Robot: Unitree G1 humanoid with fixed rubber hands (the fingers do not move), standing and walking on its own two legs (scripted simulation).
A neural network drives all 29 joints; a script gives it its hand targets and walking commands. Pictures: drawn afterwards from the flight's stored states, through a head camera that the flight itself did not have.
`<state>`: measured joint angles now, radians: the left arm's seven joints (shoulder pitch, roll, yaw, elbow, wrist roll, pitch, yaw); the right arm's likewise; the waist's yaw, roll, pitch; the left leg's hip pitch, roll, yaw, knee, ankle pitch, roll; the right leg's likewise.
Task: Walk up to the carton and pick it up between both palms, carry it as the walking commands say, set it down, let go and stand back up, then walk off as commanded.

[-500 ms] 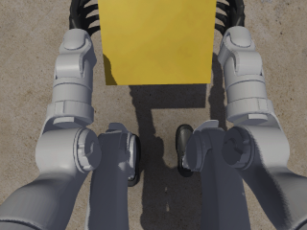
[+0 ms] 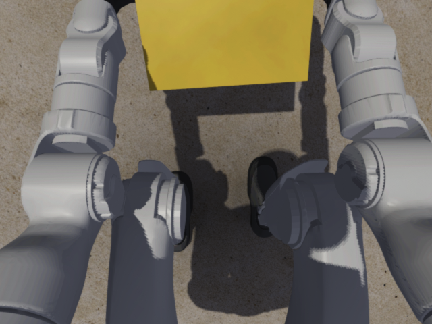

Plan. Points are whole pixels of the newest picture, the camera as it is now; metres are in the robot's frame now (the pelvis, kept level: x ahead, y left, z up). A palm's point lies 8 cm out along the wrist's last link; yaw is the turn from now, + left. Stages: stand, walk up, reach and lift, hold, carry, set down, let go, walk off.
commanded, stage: set down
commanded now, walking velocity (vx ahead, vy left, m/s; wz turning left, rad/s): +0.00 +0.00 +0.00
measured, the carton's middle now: out of the picture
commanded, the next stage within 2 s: none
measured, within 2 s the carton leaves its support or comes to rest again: rests again in 0.82 s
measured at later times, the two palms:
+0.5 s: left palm out of the picture +0.55 +0.15 -0.18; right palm out of the picture +0.55 -0.18 -0.17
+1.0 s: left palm out of the picture +0.56 +0.15 -0.19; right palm out of the picture +0.56 -0.18 -0.18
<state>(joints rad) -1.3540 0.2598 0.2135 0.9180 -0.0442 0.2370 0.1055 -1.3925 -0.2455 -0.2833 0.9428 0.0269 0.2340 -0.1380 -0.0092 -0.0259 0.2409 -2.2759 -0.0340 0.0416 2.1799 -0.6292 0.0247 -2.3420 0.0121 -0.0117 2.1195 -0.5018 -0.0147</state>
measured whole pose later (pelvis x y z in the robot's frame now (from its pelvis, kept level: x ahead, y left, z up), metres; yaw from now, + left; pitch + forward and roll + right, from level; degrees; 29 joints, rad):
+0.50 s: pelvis -0.01 -0.01 -0.02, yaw +0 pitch +36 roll +1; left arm -1.46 0.28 0.23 0.99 -0.02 0.23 0.04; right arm -1.45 -0.31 -0.25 1.04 0.11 0.20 -0.12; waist 0.00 -0.03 0.36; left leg -2.26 -0.04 0.03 2.26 -0.63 0.01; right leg -2.33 0.01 -0.03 2.20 -0.50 -0.03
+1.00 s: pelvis +0.01 +0.00 -0.02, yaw +0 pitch +37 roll +0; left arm -1.44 0.25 0.27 0.96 0.02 0.20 0.01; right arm -1.45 -0.32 -0.29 1.05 0.09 0.17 -0.07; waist 0.00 -0.03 0.36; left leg -2.26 -0.04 0.03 2.29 -0.68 0.03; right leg -2.32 0.01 -0.02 2.23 -0.55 -0.01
